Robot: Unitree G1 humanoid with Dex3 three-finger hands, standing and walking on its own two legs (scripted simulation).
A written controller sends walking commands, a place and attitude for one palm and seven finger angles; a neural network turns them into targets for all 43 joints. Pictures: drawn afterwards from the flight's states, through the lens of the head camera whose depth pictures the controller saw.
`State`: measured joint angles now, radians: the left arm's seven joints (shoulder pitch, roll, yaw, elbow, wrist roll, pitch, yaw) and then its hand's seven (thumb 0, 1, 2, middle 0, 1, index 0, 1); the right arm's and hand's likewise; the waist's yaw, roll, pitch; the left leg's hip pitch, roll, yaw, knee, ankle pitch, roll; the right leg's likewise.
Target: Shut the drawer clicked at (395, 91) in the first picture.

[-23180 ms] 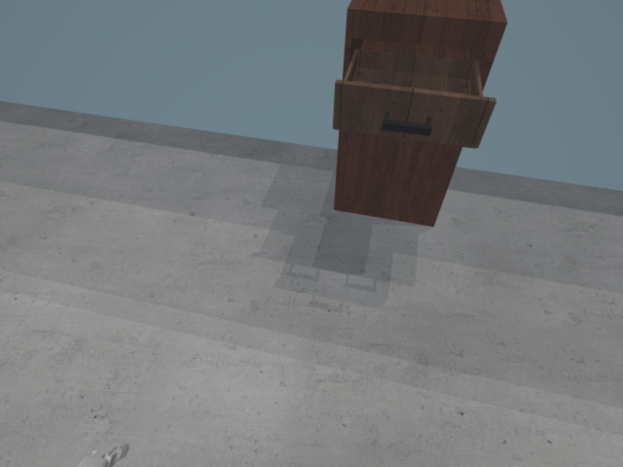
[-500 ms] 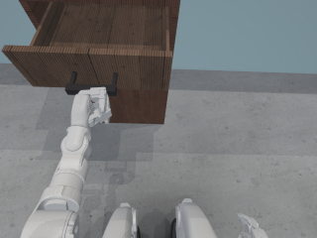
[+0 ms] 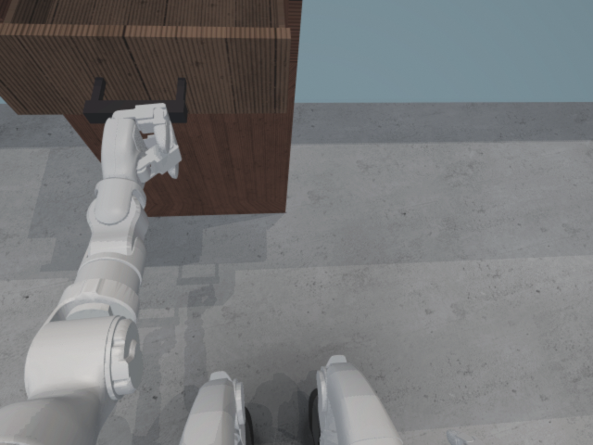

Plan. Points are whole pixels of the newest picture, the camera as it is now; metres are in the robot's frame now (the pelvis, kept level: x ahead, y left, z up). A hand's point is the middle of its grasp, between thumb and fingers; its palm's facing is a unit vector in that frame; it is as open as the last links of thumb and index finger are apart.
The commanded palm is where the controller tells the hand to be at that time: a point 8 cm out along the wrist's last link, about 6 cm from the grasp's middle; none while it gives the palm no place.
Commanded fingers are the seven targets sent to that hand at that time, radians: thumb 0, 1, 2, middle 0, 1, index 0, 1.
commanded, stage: push the drawer shut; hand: left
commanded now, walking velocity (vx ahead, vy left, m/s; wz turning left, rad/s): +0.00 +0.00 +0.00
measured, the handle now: (139, 99) +0.58 +0.17 +0.04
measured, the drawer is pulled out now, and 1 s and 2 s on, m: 0.12 0.01 0.00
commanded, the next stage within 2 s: pull the fist back off the drawer in 1.34 s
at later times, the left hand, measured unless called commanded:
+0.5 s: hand (175, 122) +0.54 +0.12 +0.04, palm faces -0.04 -1.00 -0.04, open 3.4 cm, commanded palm +0.53 +0.17 +0.04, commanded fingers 0.00 0.90 0.90 -1.40 -1.60 -1.40 -1.60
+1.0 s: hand (181, 86) +0.60 +0.11 +0.04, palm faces -0.03 -1.00 -0.04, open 3.4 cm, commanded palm +0.60 +0.15 +0.04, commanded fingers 0.00 0.90 0.90 -1.40 -1.60 -1.40 -1.60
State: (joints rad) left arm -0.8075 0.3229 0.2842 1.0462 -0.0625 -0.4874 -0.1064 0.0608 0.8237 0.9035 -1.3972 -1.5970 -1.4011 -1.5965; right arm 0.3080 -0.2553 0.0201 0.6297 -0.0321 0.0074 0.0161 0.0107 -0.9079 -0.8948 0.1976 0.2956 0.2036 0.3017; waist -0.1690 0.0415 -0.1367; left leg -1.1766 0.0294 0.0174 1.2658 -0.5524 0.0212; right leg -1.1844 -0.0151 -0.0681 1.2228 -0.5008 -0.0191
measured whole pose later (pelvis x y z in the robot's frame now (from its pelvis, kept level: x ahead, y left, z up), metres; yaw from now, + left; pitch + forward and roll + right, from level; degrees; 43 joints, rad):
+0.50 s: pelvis +0.00 +0.00 -0.01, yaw -1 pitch +29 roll -3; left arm -0.99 0.42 0.34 1.19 -0.01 -0.47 -0.10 0.08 0.81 0.90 -1.40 -1.60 -1.40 -1.60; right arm 0.32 -0.25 0.04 0.63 -0.05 0.04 0.03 0.01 -0.91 -0.89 0.20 0.30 0.20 0.30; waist -0.22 0.05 -0.13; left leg -1.25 0.04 0.00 1.30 -0.56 0.02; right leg -1.24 0.00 -0.08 1.23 -0.49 -0.02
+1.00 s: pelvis +0.00 +0.01 -0.02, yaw -2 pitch +34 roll -5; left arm -1.24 0.58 0.39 1.31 0.07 -0.38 -0.08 0.07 0.83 0.91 -1.40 -1.60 -1.40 -1.60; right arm 0.39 -0.25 0.07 0.64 -0.08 0.05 0.05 0.01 -0.91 -0.89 0.20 0.30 0.20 0.30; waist -0.31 0.07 -0.11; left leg -1.38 0.05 -0.02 1.35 -0.56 0.03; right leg -1.35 0.01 -0.10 1.25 -0.49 -0.02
